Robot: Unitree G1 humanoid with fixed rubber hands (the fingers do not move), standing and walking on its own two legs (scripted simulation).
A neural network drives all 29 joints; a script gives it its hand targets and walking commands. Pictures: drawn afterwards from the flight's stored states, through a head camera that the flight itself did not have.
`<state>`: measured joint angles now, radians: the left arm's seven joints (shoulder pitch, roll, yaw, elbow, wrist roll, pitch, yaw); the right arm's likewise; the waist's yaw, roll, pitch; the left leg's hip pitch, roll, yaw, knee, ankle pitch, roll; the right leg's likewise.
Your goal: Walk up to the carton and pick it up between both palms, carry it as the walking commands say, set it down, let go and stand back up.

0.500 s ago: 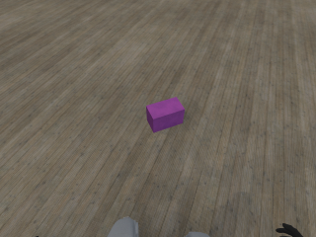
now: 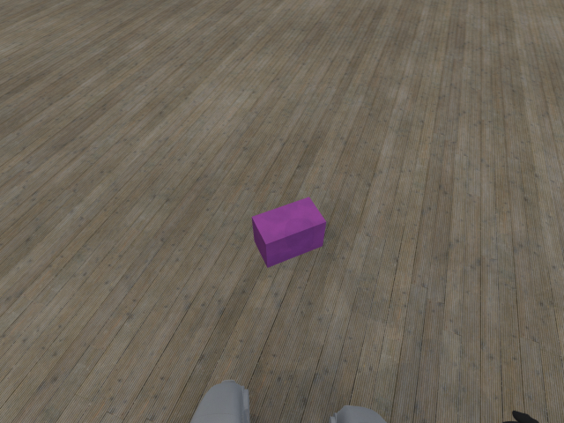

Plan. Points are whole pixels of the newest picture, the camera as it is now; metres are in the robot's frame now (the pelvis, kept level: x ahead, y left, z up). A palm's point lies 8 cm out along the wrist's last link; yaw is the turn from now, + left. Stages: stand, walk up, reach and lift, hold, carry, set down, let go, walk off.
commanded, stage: walk up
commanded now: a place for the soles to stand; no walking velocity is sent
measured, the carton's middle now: (288, 232) +0.88 -0.02 -0.64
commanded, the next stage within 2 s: none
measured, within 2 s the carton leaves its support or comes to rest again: neither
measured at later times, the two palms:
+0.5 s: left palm (78, 362) +0.23 +0.33 -0.09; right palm (522, 377) +0.20 -0.35 -0.09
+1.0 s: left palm (121, 280) +0.37 +0.31 -0.09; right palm (496, 303) +0.32 -0.37 -0.10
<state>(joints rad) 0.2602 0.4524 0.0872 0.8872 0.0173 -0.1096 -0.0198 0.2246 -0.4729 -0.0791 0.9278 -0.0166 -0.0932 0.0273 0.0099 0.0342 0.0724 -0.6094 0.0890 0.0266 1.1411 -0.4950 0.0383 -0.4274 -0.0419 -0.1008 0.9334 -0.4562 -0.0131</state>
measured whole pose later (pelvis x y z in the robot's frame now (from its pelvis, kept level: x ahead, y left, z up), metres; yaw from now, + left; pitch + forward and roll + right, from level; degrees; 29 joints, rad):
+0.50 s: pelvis +0.14 +0.00 -0.01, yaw -1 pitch -3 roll -1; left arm 0.23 0.46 0.09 0.89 0.02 -0.10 -0.02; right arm 0.24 -0.47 -0.07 0.94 -0.01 -0.10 0.01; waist -0.01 0.01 0.07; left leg -0.59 0.08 0.03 1.16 -0.56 0.05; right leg -0.46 -0.04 -0.09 0.97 -0.46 -0.01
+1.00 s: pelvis +0.26 -0.02 -0.01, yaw -2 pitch -3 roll +0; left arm 0.18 0.44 0.08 0.89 0.02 -0.09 0.00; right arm 0.22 -0.46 -0.06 0.94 -0.01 -0.08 -0.01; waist 0.00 0.00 0.11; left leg -0.55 0.07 0.03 1.14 -0.55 0.05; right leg -0.50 -0.05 -0.09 0.99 -0.43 -0.02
